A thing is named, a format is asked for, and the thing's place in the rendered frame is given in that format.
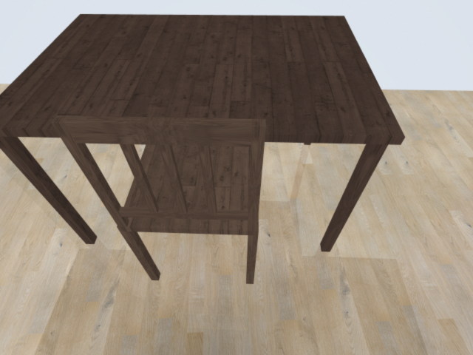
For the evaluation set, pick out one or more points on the table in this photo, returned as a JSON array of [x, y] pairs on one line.
[[306, 75]]

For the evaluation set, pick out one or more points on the chair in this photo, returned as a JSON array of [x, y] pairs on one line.
[[195, 176]]

